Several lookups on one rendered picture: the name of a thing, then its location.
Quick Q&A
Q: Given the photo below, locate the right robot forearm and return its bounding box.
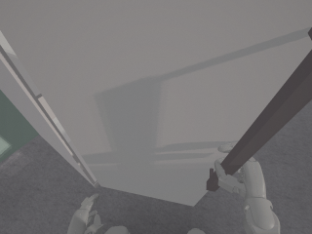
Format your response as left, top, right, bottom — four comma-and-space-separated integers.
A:
243, 197, 281, 234

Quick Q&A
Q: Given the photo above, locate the handle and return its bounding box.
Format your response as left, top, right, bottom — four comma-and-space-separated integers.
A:
206, 27, 312, 192

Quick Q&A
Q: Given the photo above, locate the left robot hand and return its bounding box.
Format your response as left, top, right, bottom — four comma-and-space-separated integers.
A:
66, 193, 103, 234

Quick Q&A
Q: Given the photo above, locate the fridge door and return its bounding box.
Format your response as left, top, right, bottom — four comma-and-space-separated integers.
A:
0, 0, 312, 207

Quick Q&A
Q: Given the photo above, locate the right robot hand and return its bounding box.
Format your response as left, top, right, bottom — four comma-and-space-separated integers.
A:
214, 142, 267, 201

